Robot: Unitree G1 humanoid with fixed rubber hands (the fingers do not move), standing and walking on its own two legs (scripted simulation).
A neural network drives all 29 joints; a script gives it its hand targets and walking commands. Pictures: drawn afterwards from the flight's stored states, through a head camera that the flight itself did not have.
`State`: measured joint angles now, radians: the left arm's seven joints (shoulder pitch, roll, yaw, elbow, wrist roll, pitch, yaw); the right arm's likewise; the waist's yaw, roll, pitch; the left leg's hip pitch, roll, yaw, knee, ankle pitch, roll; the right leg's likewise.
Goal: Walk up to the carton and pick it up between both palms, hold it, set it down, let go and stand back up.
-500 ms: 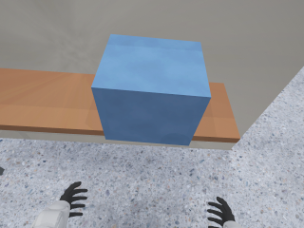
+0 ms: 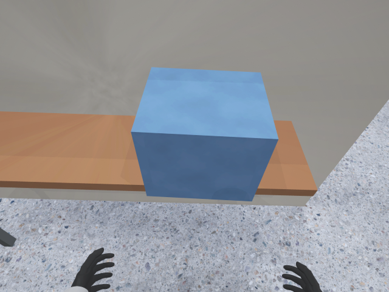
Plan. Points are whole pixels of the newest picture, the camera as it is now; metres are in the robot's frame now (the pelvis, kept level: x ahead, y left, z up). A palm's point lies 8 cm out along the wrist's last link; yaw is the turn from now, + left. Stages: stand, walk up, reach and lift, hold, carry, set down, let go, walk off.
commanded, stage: reach and lift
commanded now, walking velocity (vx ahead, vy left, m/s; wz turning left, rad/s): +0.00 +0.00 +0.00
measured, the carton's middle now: (202, 135) +0.52 +0.02 +0.02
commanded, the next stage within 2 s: none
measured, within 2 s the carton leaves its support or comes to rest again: neither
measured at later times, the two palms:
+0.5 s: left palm (82, 255) +0.20 +0.25 -0.04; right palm (313, 268) +0.22 -0.23 -0.05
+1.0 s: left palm (81, 228) +0.24 +0.26 -0.01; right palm (314, 236) +0.28 -0.23 -0.02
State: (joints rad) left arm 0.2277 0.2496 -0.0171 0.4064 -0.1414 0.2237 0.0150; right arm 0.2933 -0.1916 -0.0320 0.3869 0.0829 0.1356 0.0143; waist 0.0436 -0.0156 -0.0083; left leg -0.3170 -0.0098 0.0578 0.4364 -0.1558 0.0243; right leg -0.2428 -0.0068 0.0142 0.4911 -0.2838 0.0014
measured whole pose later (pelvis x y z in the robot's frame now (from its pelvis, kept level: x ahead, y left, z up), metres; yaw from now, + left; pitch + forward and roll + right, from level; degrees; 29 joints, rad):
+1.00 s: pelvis +0.03 -0.02 +0.00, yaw +1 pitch +3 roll +1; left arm 0.03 0.38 0.00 0.66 -0.34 -0.31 -0.10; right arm -0.01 -0.28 0.11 0.67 0.31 -0.34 0.00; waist 0.02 -0.02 -0.05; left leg -0.31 0.00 0.01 0.47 -0.21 -0.01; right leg -0.22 0.01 0.00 0.51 -0.34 -0.03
